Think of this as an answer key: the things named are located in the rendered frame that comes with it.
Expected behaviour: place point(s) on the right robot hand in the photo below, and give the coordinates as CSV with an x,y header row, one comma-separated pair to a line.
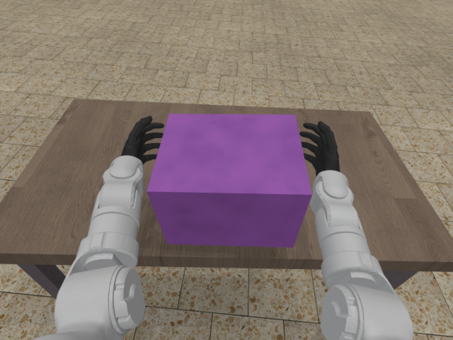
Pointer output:
x,y
326,153

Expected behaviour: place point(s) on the robot right upper arm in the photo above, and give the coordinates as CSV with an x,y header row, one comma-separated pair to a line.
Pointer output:
x,y
354,312

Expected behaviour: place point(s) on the carton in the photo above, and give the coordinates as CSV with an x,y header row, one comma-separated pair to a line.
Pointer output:
x,y
230,180

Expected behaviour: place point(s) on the table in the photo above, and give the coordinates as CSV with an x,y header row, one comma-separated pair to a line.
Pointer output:
x,y
47,211

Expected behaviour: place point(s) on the robot left upper arm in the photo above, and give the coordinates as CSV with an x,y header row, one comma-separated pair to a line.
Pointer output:
x,y
100,304

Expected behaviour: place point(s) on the left robot hand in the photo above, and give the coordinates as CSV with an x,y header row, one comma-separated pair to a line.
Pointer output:
x,y
135,146

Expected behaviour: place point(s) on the robot left forearm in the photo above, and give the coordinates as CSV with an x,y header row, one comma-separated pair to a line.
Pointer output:
x,y
112,235

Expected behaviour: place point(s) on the robot right forearm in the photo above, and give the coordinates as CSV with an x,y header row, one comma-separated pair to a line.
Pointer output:
x,y
346,255

